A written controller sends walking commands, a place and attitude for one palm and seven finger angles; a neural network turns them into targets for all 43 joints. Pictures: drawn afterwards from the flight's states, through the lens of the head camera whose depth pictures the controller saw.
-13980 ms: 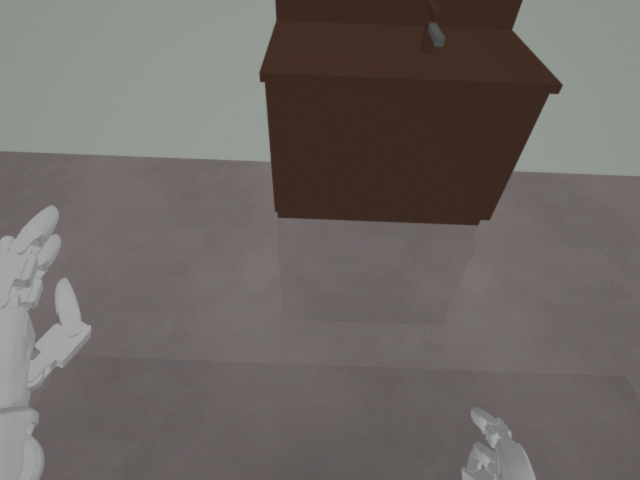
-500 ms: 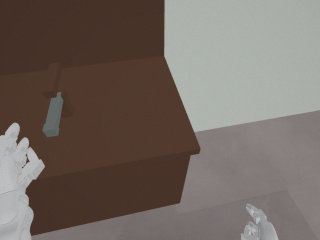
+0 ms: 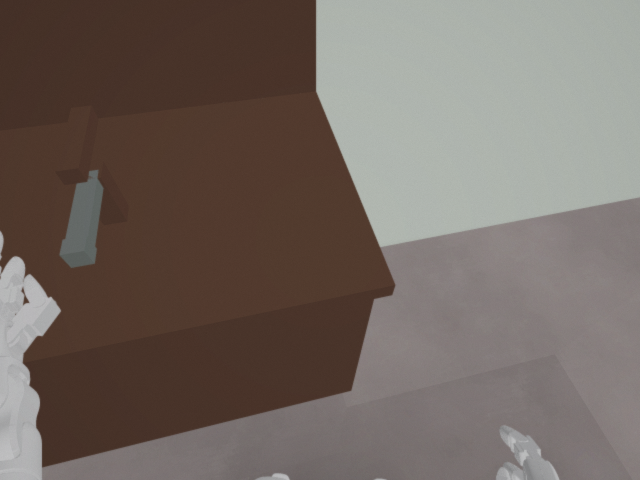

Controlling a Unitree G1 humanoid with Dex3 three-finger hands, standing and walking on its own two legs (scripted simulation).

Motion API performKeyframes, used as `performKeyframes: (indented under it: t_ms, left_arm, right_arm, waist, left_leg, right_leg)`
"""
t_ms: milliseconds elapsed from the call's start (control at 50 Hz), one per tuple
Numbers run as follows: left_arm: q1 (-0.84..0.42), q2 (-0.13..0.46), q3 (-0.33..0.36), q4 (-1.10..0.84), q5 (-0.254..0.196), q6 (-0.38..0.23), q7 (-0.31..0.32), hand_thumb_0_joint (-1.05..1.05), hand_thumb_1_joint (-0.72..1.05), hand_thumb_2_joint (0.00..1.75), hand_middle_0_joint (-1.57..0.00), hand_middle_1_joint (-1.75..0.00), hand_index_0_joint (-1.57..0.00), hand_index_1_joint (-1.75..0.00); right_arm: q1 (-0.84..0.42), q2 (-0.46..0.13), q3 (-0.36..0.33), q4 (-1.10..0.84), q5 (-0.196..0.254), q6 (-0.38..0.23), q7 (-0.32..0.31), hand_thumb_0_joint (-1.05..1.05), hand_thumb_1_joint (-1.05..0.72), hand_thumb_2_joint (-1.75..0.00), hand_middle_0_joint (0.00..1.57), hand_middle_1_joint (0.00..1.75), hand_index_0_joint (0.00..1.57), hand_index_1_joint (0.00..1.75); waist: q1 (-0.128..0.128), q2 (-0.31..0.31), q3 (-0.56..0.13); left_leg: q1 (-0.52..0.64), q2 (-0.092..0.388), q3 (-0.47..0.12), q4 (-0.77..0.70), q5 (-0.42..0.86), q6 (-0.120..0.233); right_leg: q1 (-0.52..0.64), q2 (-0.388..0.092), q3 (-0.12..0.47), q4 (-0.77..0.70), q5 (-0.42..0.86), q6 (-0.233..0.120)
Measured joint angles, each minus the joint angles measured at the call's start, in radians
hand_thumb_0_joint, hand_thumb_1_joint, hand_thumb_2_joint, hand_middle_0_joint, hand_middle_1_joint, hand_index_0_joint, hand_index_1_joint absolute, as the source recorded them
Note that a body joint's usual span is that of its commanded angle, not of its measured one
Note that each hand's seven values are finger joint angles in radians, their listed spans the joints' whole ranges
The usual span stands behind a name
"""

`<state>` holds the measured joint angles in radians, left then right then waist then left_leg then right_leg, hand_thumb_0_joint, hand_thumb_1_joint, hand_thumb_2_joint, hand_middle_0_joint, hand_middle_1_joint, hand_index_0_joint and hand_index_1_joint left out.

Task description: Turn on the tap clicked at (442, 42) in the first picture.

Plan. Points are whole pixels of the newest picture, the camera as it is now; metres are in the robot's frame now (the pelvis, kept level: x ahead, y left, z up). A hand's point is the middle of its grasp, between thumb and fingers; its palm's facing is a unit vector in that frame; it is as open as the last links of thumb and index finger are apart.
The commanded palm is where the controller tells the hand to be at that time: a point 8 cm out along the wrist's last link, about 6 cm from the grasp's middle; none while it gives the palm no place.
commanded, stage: reach beside the lever's end, fingers flat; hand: left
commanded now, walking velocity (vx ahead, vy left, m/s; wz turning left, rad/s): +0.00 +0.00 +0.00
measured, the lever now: (78, 251) +0.36 +0.33 +0.07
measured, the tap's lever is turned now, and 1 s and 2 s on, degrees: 0 0 5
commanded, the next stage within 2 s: push the lever round in 0.42 s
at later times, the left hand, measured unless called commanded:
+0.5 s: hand (45, 306) +0.29 +0.35 +0.06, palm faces +0.51 -0.85 -0.12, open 7.8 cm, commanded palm +0.25 +0.38 +0.06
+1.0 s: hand (74, 301) +0.30 +0.32 +0.06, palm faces +0.50 -0.86 -0.11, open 7.8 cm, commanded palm +0.25 +0.35 +0.06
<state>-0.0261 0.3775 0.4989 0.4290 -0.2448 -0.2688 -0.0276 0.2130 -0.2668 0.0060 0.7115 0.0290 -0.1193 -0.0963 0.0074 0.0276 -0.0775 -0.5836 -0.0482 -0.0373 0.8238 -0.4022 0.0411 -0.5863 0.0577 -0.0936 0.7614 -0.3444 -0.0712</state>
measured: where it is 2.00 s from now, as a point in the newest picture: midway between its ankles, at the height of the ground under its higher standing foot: outside the picture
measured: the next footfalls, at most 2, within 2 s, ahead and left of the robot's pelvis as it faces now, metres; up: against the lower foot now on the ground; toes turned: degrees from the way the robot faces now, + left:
none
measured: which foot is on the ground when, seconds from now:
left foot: down 0.00-1.00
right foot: down 0.00-1.00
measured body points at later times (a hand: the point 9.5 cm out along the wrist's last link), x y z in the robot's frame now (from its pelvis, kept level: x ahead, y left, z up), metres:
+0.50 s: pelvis +0.00 +0.02 +0.00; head +0.06 +0.02 +0.44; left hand +0.26 +0.39 +0.07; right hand +0.14 -0.24 -0.11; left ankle +0.00 +0.09 -0.70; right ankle +0.02 -0.08 -0.70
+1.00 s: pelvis +0.00 +0.02 +0.00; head +0.05 +0.02 +0.44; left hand +0.27 +0.36 +0.07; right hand +0.15 -0.23 -0.11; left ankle +0.00 +0.09 -0.70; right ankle +0.02 -0.08 -0.70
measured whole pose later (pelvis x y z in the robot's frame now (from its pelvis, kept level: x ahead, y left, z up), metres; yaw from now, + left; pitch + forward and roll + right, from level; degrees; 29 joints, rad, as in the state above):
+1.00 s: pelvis +0.00 +0.02 +0.00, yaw +0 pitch +10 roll -2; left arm 0.01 0.30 0.41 0.35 -0.21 -0.29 0.06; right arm 0.22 -0.24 0.01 0.68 0.02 -0.08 -0.08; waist 0.00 0.03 -0.10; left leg -0.61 -0.06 -0.03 0.85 -0.42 0.06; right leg -0.61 0.05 -0.09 0.78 -0.36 -0.05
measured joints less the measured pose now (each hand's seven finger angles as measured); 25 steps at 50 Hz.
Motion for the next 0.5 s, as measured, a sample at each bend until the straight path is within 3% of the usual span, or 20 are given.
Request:
performKeyframes:
  t_ms: [320, 500]
  left_arm:
    - [-0.016, 0.013, 0.022, 0.044, 0.000, -0.018, -0.020, 0.01, 0.90, 0.90, -0.16, -0.15, -0.15, -0.15]
    - [0.019, -0.010, 0.006, -0.003, -0.001, -0.045, -0.008, 0.01, 0.90, 0.90, -0.16, -0.15, -0.15, -0.15]
  right_arm:
    - [0.025, 0.005, 0.001, -0.018, -0.004, 0.024, 0.012, 0.01, -0.91, -0.90, 0.21, 0.30, 0.21, 0.30]
    - [0.022, 0.007, -0.003, -0.015, -0.008, 0.021, 0.012, 0.01, -0.91, -0.90, 0.21, 0.30, 0.21, 0.30]
  waist:
    - [-0.015, -0.002, -0.017]
    - [-0.006, 0.002, -0.018]
  left_leg:
    - [-0.040, 0.001, 0.012, 0.028, -0.015, 0.012]
    - [-0.044, -0.005, 0.007, 0.039, -0.020, 0.019]
  right_leg:
    - [-0.039, 0.001, 0.010, 0.019, -0.006, 0.012]
    - [-0.035, -0.005, 0.005, 0.021, -0.010, 0.021]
